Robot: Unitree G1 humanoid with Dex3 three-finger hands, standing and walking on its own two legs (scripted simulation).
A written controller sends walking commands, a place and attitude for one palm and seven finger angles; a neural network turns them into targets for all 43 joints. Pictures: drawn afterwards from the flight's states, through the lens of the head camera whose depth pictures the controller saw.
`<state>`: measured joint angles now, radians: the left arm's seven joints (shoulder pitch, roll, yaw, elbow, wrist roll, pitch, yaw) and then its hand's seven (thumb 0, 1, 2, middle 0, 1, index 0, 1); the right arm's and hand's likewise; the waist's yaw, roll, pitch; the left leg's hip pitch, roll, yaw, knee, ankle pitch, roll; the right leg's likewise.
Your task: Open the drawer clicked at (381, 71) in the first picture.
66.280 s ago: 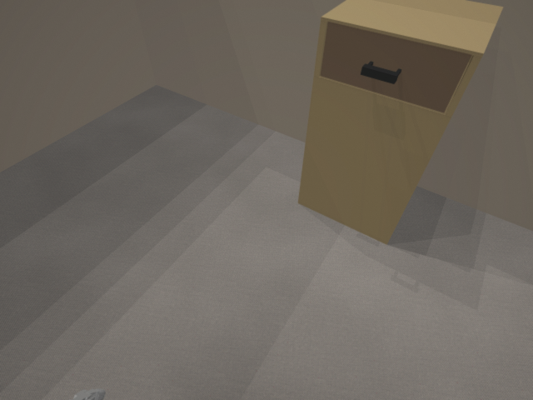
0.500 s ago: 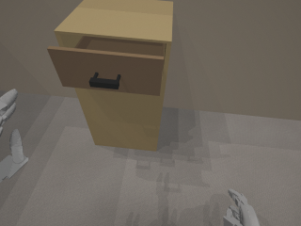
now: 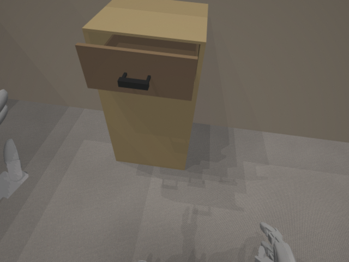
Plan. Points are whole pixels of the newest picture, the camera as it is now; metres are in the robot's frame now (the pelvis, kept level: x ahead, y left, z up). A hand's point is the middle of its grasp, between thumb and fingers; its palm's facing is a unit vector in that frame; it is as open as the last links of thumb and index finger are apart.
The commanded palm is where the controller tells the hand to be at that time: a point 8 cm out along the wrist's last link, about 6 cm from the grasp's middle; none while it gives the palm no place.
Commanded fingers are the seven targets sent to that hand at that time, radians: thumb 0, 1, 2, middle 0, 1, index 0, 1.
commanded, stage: step back with the hand held close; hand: left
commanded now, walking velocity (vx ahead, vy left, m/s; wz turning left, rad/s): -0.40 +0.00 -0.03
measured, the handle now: (135, 80) +0.69 +0.18 +0.03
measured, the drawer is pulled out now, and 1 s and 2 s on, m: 0.12 0.12 0.12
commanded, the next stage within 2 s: stop stepping back and stand still in 0.38 s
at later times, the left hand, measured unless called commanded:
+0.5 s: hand out of the picture +0.09 +0.24 +0.21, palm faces +0.44 -0.79 -0.42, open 7.4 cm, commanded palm +0.03 +0.27 +0.22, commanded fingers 0.00 0.90 0.90 -0.20 -0.30 -0.20 -0.30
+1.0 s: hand out of the picture +0.02 +0.23 +0.21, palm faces +0.30 -0.81 -0.50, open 7.4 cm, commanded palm -0.04 +0.28 +0.22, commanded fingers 0.00 0.90 0.90 -0.20 -0.30 -0.20 -0.30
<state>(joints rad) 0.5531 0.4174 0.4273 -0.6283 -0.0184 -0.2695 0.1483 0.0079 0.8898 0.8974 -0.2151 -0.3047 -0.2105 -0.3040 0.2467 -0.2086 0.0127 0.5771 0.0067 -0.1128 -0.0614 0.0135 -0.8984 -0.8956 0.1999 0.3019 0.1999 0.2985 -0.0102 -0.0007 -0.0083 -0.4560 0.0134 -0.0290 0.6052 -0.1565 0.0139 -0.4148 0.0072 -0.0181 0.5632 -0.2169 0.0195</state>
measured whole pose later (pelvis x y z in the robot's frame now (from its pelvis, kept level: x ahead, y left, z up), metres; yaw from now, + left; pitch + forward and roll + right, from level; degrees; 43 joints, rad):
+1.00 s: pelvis -0.18 +0.00 +0.01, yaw -2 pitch +2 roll -1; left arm 0.65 0.47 0.43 -0.70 -0.03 -0.21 0.15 0.01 0.89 0.90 -0.22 -0.30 -0.21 -0.30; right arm 0.25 -0.18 0.04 0.59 -0.02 -0.13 -0.05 0.01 -0.90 -0.90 0.20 0.30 0.20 0.30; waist -0.04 -0.04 -0.04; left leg -0.40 0.02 0.09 0.53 -0.20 0.03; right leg -0.20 0.03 -0.09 0.48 -0.33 -0.05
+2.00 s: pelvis -0.18 +0.02 +0.02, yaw -1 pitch -1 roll -1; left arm 0.36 0.22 -0.01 1.15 0.01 0.02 0.00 0.01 0.92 0.90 -0.21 -0.30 -0.20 -0.30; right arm 0.25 -0.24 0.00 1.11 -0.01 0.03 -0.02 0.01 -0.90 -0.90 0.20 0.30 0.20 0.30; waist 0.01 -0.04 0.10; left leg -0.26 0.00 0.07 0.41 -0.13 0.05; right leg -0.07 0.01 -0.10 0.37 -0.27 -0.02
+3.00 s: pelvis -0.16 +0.01 +0.02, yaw -2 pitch -2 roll +0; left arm 0.18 0.30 0.00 1.13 0.01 -0.02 0.01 0.00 0.91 0.90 -0.21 -0.30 -0.20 -0.30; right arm 0.14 -0.29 0.00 1.13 -0.01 0.01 -0.01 0.01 -0.90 -0.90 0.20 0.30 0.20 0.30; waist -0.02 0.00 0.06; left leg -0.17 0.00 0.09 0.31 -0.11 0.03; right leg 0.01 0.01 -0.08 0.27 -0.25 -0.03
